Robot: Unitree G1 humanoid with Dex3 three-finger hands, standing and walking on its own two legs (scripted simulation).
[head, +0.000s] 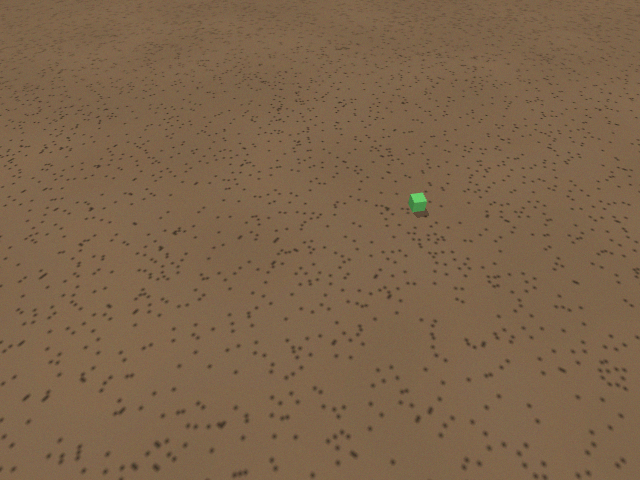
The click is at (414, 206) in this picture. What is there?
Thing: cube
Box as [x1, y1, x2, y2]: [408, 192, 426, 211]
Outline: 422,192 410,194 408,203 412,211 424,210 426,200
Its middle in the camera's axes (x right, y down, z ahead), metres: +0.43 -0.19 +1.76
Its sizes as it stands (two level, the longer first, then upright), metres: 0.058 0.058 0.058
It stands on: the floor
